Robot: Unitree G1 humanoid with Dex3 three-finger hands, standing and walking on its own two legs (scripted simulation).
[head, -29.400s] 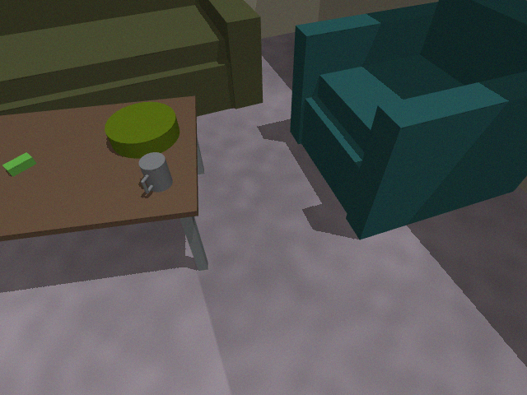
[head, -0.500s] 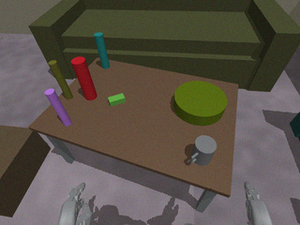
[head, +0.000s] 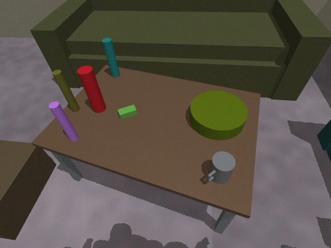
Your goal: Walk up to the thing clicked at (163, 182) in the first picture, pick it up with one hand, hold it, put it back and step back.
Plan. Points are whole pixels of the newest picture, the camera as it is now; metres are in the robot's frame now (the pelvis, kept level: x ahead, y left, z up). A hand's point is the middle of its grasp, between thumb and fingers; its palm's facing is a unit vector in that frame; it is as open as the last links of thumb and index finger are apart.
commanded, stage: stand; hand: right
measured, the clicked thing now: (218, 170) +0.44 -0.17 -0.25
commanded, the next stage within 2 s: none
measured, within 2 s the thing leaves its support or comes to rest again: neither
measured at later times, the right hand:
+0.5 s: hand out of the picture +0.05 -0.24 -0.12, palm faces -0.02 +0.94 -0.35, open 7.4 cm
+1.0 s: hand out of the picture +0.05 -0.24 -0.12, palm faces -0.04 +0.94 -0.35, open 7.4 cm
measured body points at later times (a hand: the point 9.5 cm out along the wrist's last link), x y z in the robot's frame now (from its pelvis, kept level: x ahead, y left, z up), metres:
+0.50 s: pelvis -0.01 +0.01 +0.03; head -0.02 +0.01 +0.48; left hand +0.07 +0.30 -0.10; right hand +0.05 -0.29 -0.10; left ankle +0.02 +0.16 -0.71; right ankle +0.01 -0.13 -0.71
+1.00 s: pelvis +0.00 +0.01 +0.04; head +0.01 +0.02 +0.49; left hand +0.05 +0.31 -0.10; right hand +0.06 -0.28 -0.10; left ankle +0.02 +0.16 -0.71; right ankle +0.01 -0.13 -0.71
